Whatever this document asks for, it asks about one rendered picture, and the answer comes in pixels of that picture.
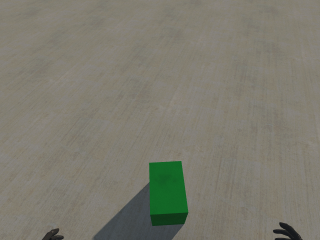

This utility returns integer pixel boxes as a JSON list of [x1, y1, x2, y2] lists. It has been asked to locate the robot right hand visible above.
[[273, 222, 303, 240]]

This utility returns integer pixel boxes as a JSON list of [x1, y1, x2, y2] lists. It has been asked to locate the carton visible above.
[[149, 161, 189, 226]]

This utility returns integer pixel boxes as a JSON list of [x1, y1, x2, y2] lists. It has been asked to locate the robot left hand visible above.
[[42, 228, 64, 240]]

